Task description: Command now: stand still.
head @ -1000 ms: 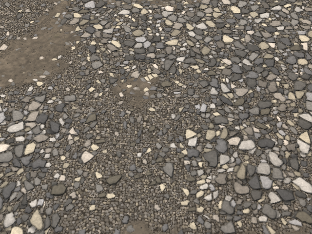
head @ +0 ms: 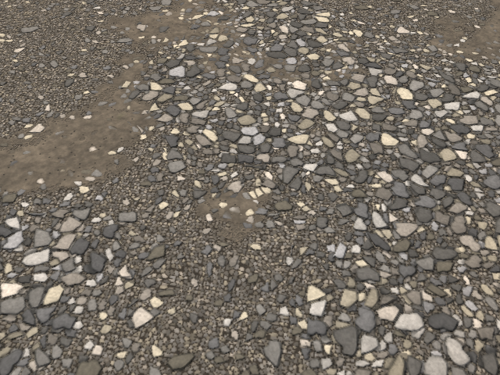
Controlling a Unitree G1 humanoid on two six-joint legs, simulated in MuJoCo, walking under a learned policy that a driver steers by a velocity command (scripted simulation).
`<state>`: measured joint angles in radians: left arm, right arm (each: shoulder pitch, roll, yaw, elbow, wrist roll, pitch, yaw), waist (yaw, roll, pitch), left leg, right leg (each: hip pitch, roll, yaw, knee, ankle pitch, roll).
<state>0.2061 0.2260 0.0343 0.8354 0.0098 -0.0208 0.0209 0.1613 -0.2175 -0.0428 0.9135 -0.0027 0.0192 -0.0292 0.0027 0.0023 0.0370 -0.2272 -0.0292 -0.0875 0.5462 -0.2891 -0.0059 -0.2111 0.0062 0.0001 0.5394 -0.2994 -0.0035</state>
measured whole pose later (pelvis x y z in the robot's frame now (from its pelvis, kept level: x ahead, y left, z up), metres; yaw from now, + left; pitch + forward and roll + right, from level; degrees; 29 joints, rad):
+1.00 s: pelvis +0.12 +0.03 +0.01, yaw +0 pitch +1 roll +0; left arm 0.15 0.28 0.05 0.92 -0.02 -0.09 -0.01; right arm 0.45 -0.18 -0.02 1.11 0.00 -0.09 0.00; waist -0.06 -0.04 -0.02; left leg -0.01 -0.03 0.02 0.24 -0.26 0.05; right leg -0.62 -0.09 -0.01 0.95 -0.14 -0.03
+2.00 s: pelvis +0.70 +0.04 +0.01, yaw -5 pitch +1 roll +1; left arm 0.22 0.28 0.07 0.94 -0.04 -0.06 0.01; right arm 0.26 -0.24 -0.06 0.94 -0.02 -0.11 0.02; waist -0.02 -0.05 0.02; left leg -0.16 -0.04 0.14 0.31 -0.17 0.06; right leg -0.60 -0.10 0.07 1.10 -0.24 -0.04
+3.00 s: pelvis +1.27 -0.11 +0.00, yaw -26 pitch +1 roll +0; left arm 0.29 0.28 0.06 0.84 -0.02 -0.07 0.00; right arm 0.21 -0.26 -0.05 0.83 -0.01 -0.10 0.03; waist 0.00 -0.03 0.02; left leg -0.31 -0.05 0.05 0.44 -0.15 0.06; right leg -0.44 -0.03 0.05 1.15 -0.35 -0.05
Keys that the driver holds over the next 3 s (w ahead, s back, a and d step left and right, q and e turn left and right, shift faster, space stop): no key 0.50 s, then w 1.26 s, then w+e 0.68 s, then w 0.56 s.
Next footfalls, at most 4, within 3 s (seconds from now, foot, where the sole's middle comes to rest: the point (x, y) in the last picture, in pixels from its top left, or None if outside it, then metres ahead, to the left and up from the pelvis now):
1.24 right None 0.44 -0.11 -0.77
1.78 left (218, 294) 0.75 0.13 -0.77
2.32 right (302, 221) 1.02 -0.14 -0.77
2.84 left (277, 146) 1.39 -0.07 -0.77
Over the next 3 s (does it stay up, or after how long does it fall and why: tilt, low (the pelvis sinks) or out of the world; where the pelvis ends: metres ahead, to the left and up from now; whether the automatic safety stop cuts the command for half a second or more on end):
stays up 1.27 -0.11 0.00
